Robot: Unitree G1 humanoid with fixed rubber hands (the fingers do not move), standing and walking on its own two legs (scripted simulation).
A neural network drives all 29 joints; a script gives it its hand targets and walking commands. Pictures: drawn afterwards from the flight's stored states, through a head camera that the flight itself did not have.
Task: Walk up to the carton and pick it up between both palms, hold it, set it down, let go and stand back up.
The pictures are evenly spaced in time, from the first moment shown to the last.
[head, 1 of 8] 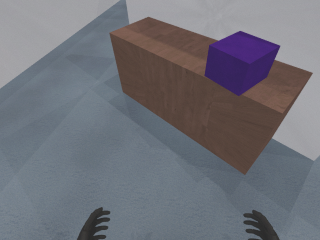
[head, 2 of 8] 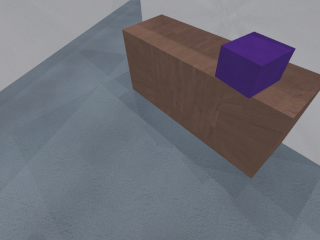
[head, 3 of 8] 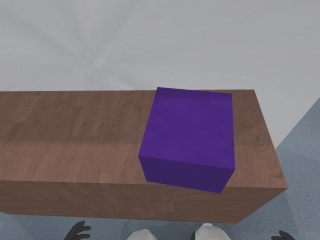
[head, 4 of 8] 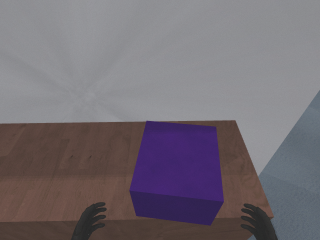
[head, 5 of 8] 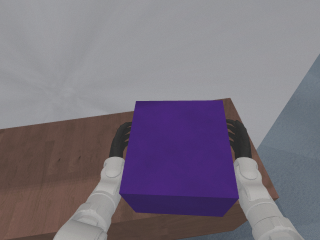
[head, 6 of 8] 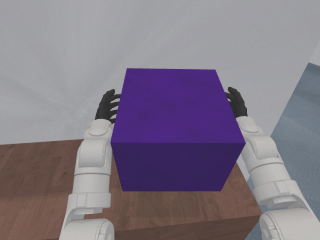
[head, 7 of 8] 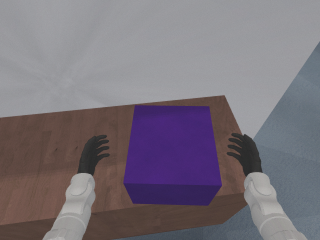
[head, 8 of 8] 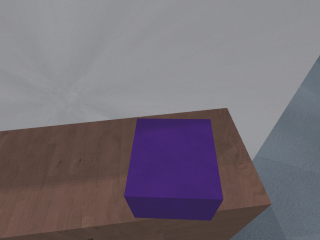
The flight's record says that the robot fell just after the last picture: no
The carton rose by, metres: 0.25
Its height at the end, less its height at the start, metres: +0.00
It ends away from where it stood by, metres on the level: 0.01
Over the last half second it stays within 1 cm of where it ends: yes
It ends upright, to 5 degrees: yes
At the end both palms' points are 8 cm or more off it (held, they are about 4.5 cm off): yes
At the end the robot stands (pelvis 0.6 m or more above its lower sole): yes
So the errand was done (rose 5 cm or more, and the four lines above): yes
